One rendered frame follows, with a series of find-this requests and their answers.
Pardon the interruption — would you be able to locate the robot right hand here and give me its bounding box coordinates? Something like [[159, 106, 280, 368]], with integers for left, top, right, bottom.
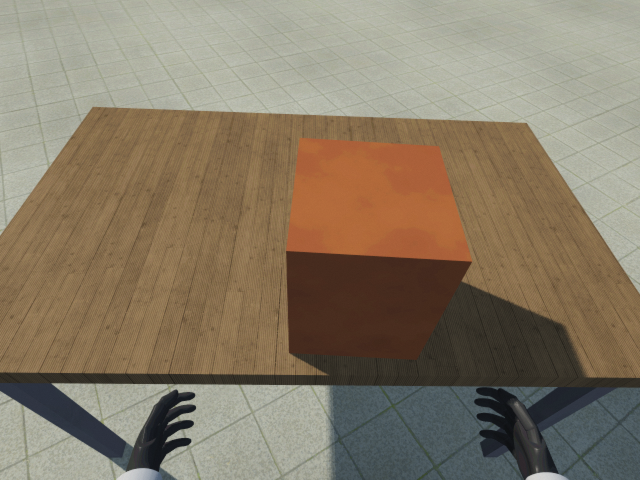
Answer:
[[474, 387, 559, 480]]

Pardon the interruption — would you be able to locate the carton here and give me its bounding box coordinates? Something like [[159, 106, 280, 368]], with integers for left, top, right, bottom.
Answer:
[[286, 138, 472, 360]]

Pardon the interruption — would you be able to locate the table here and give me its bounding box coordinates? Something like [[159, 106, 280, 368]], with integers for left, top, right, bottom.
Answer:
[[0, 107, 640, 458]]

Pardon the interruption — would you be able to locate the robot left hand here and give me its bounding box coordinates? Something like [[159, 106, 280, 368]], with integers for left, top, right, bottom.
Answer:
[[126, 389, 196, 472]]

